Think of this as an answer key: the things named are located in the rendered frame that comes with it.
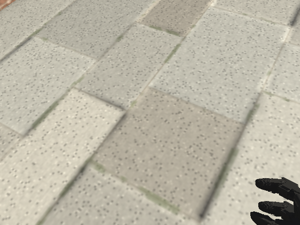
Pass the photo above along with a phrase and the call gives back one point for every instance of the robot right hand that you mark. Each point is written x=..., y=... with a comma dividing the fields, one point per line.
x=289, y=213

